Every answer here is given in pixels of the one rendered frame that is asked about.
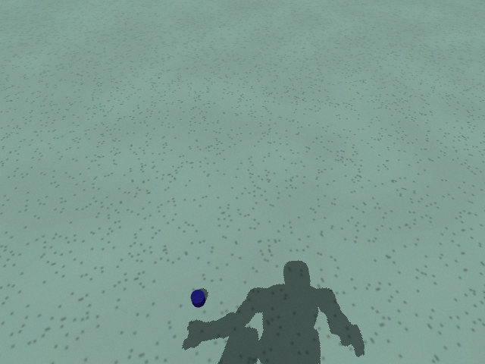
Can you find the tin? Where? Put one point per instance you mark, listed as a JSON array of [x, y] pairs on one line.
[[198, 298]]

